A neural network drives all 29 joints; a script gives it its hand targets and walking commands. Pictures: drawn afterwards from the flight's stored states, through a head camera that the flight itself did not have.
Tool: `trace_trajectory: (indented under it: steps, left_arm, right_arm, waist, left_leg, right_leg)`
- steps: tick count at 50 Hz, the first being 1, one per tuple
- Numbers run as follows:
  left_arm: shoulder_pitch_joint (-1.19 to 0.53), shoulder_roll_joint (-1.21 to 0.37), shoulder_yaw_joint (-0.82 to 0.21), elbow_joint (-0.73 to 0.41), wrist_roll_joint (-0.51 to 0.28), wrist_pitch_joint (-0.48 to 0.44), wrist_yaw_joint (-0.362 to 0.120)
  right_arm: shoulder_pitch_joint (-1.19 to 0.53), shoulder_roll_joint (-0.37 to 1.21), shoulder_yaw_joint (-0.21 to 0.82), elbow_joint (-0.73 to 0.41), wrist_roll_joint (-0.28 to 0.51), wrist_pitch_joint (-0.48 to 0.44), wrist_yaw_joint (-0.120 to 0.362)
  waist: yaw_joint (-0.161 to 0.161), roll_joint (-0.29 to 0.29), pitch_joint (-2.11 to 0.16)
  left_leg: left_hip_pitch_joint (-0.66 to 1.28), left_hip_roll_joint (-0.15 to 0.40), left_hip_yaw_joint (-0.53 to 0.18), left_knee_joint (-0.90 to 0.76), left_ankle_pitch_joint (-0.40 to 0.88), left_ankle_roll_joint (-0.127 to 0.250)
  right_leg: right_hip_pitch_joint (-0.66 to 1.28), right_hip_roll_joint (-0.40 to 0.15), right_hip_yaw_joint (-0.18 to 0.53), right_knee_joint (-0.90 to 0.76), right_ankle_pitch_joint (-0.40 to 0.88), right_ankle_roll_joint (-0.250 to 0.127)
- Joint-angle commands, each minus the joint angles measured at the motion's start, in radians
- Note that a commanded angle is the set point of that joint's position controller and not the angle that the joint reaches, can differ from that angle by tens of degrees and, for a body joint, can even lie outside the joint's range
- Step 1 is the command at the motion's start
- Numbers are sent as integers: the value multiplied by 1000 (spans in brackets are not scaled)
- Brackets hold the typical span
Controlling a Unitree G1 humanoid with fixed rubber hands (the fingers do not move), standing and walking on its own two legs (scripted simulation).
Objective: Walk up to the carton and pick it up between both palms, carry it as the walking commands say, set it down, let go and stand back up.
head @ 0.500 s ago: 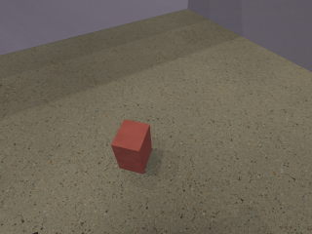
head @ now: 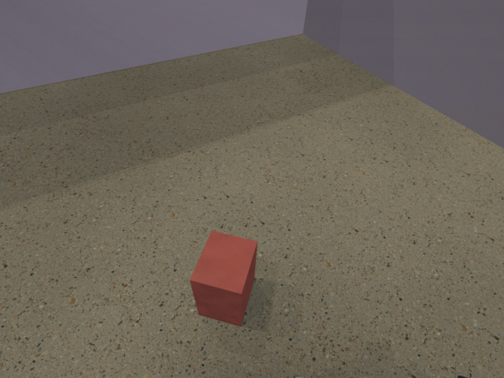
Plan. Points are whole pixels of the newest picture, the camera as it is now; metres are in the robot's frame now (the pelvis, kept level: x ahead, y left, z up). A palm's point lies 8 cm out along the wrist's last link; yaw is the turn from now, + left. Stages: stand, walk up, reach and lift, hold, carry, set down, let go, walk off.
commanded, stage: walk up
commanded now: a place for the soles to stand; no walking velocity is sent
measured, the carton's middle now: (226, 279) +0.60 +0.07 -0.61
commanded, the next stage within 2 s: none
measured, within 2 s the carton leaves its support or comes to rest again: neither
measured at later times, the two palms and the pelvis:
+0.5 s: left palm out of the picture +0.17 +0.42 -0.10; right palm (385, 320) +0.25 -0.25 -0.09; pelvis +0.13 +0.08 -0.02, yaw -3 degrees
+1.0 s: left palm (42, 310) +0.29 +0.38 -0.09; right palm (413, 332) +0.22 -0.29 -0.08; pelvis +0.15 +0.06 +0.00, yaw -5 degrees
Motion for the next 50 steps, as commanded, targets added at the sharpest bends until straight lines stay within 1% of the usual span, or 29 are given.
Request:
trace_trajectory:
  steps: [1, 3, 4, 5, 6, 7, 8, 9, 11, 14, 16, 17, 19, 20, 21, 22, 23, 25, 28, 30, 31, 32, 33, 35, 36, 38, 40, 43, 50]
  left_arm:
    - [44, 160, 60, -43, 4, -20, -5]
    - [87, 138, 65, -25, 3, -31, -3]
    - [140, 149, 75, -5, 5, -37, 2]
    - [200, 176, 91, 8, 8, -43, 12]
    - [282, 250, 117, 14, 18, -49, 27]
    - [239, 321, 124, -33, 14, -50, 39]
    - [159, 315, 119, -54, -2, -44, 41]
    - [118, 280, 110, -69, -9, -47, 42]
    - [95, 250, 95, -72, -1, -48, 41]
    - [59, 235, 81, -81, 7, -39, 28]
    - [20, 217, 60, -86, 5, -28, 26]
    - [2, 217, 54, -84, 1, -19, 27]
    - [-19, 164, 35, -81, -6, 4, 26]
    - [-9, 119, 21, -86, -13, 14, 27]
    - [16, 69, 6, -89, -24, 27, 30]
    - [17, 139, 17, -73, -26, 48, 41]
    - [29, 165, 23, -30, -19, 56, 42]
    - [72, 170, 35, 12, -16, 54, 38]
    - [78, 168, 54, 49, 6, 53, 25]
    - [30, 176, 66, 42, 24, 57, 21]
    - [6, 189, 72, 30, 30, 58, 20]
    - [-56, 203, 63, 20, 26, 57, 16]
    - [-118, 188, 53, 16, 20, 61, 8]
    - [-133, 149, 38, 26, 7, 66, 4]
    - [-110, 145, 39, 37, 6, 71, 5]
    - [-92, 151, 40, 61, 7, 76, 7]
    - [-97, 161, 43, 73, 10, 74, 6]
    - [-177, 174, 38, 60, 11, 77, 2]
    - [-238, 156, 31, 79, 10, 87, -5]
  right_arm:
    - [-8, -218, -65, -67, -4, -12, -5]
    - [-75, -213, -60, -90, 3, -6, -2]
    - [-82, -182, -50, -98, 7, -2, 0]
    - [-63, -130, -30, -105, 5, -1, -1]
    - [-74, -83, -14, -139, 5, -4, -2]
    - [-55, -106, -14, -144, -3, 3, -14]
    - [-42, -190, -38, -122, -8, 11, -22]
    - [-19, -203, -45, -100, -5, 6, -23]
    - [2, -176, -43, -90, -3, 3, -18]
    - [23, -127, -32, -60, 5, 7, -11]
    - [5, -106, -26, -40, 20, 6, -19]
    - [12, -101, -26, -20, 23, 4, -26]
    - [50, -135, -32, 29, 15, -6, -42]
    - [67, -187, -43, 31, 3, -11, -53]
    - [49, -249, -44, 17, -4, -23, -63]
    - [-23, -269, -41, -12, 6, -23, -68]
    - [-80, -266, -43, 0, 10, -17, -67]
    - [-155, -231, -26, 10, 12, -12, -72]
    - [-180, -237, -25, 27, 15, -2, -70]
    - [-152, -205, -19, 32, 21, 7, -73]
    - [-138, -191, -13, 37, 24, 10, -76]
    - [-164, -168, -9, 42, 33, 9, -81]
    - [-165, -155, -8, 60, 35, 5, -86]
    - [-151, -189, -9, 96, 22, -6, -89]
    - [-151, -205, -10, 104, 20, -10, -91]
    - [-164, -219, -11, 109, 18, -9, -94]
    - [-192, -198, -2, 114, 25, -4, -94]
    - [-191, -170, 6, 139, 32, 2, -95]
    - [-196, -190, 5, 188, 22, 2, -92]
  waist:
    - [2, 244, 23]
    - [51, 226, 7]
    - [86, 151, -37]
    - [124, 28, -66]
    - [176, -169, -81]
    - [149, -121, -44]
    - [101, -3, -8]
    - [81, 48, 22]
    - [73, -20, 28]
    - [58, -140, 15]
    - [53, -188, -6]
    - [39, -179, -34]
    - [3, -96, -77]
    - [-14, 43, -86]
    - [10, 222, -88]
    - [30, 111, -51]
    - [37, 96, -26]
    - [59, 180, -1]
    - [75, 239, -29]
    - [75, 176, -27]
    - [72, 122, -24]
    - [46, 30, -6]
    - [22, 11, 11]
    - [26, 125, -36]
    - [44, 157, -63]
    - [59, 124, -80]
    - [71, 81, -73]
    - [36, 29, -59]
    - [31, -9, -44]
  left_leg:
    - [-10, 224, -255, -273, -170, 206]
    - [-84, 193, -197, -214, -190, 175]
    - [-139, 155, -152, -106, -199, 141]
    - [-257, 106, -105, 57, -247, 101]
    - [-434, -13, -20, 351, -249, 38]
    - [-530, -25, -109, 511, -282, 12]
    - [-501, 35, -198, 552, -270, 15]
    - [-486, 56, -205, 526, -210, 10]
    - [-413, 67, -177, 438, -165, -9]
    - [-219, 41, -91, 278, -142, -21]
    - [-78, 4, -26, 181, -30, -24]
    - [11, -15, -6, 120, 69, -19]
    - [153, -32, -36, 18, 98, 16]
    - [201, 75, -188, -78, 56, 47]
    - [174, 299, -524, -219, -8, 117]
    - [71, 345, -588, -264, -190, 201]
    - [2, 326, -553, -252, -254, 215]
    - [-56, 262, -424, -208, -222, 173]
    - [-131, 216, -286, -129, -108, 135]
    - [-169, 193, -259, -74, -77, 94]
    - [-173, 167, -233, -31, -96, 73]
    - [-129, 92, -182, 4, -155, 40]
    - [-49, 51, -140, -8, -212, 21]
    - [25, 100, -201, -92, -154, 33]
    - [43, 162, -272, -121, -106, 60]
    - [36, 213, -281, -101, 42, 102]
    - [-20, 159, -191, -49, 111, 65]
    - [26, 70, -96, -24, 6, 14]
    - [59, 101, -134, -108, -20, 31]
  right_leg:
    - [14, -16, -12, -160, 54, -2]
    - [166, 19, -57, -301, 185, -12]
    - [305, 47, -64, -354, 227, -17]
    - [461, 28, 0, -402, 184, -36]
    - [570, -179, 347, -544, -87, -110]
    - [500, -395, 710, -653, -221, -219]
    - [410, -424, 698, -608, -213, -289]
    - [386, -378, 577, -573, -96, -291]
    - [315, -293, 402, -559, 125, -253]
    - [184, -220, 185, -480, 492, -227]
    - [92, -181, 100, -432, 600, -201]
    - [56, -160, 74, -383, 573, -176]
    - [-19, -96, 30, -221, 375, -115]
    - [-80, -43, -7, -102, 222, -65]
    - [-131, 43, 26, 29, -57, -5]
    - [-100, 21, 112, 71, -150, -6]
    - [-65, 1, 118, 86, -138, -5]
    - [-15, -21, 91, 5, -79, -11]
    - [150, 16, 12, -179, 43, -18]
    - [200, 30, 36, -245, 105, -39]
    - [187, -13, 116, -317, 120, -57]
    - [92, -71, 225, -371, 144, -90]
    - [16, -87, 233, -372, 171, -100]
    - [28, -38, 152, -289, 221, -61]
    - [51, -11, 111, -241, 216, -44]
    - [111, -5, 79, -246, 210, -26]
    - [190, -23, 116, -310, 324, -45]
    - [130, -85, 210, -384, 350, -87]
    - [133, -56, 188, -421, 243, -60]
